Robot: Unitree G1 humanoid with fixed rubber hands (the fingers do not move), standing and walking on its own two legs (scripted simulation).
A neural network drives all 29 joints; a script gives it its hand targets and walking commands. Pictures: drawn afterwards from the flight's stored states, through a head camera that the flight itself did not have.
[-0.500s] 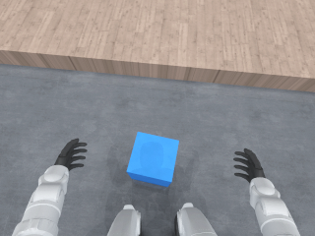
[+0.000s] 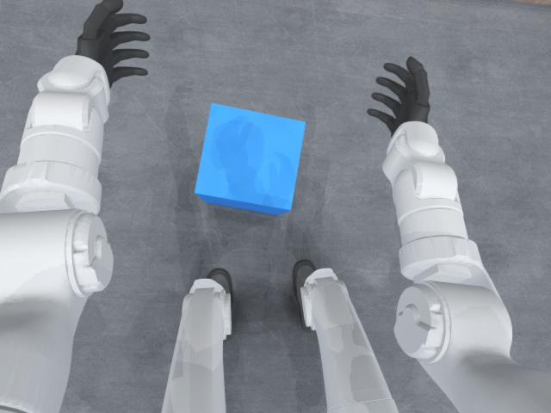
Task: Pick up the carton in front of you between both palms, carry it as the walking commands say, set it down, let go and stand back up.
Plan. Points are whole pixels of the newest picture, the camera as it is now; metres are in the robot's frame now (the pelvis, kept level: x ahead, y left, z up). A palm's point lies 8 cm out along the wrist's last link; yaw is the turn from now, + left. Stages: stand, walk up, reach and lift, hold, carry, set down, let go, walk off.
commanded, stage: reach and lift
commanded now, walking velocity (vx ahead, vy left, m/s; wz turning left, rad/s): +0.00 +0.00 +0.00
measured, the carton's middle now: (249, 167) +0.50 +0.00 -0.52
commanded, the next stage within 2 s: none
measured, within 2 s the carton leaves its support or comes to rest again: leaves its support in 1.78 s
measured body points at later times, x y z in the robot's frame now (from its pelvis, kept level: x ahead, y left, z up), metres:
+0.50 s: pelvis +0.01 -0.01 -0.14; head +0.36 +0.01 +0.14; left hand +0.55 +0.17 -0.33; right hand +0.47 -0.21 -0.32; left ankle +0.10 +0.11 -0.61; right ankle +0.10 -0.15 -0.61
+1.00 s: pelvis -0.03 -0.01 -0.26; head +0.35 +0.01 -0.02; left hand +0.55 +0.16 -0.47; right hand +0.48 -0.22 -0.45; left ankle +0.09 +0.10 -0.61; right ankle +0.10 -0.15 -0.61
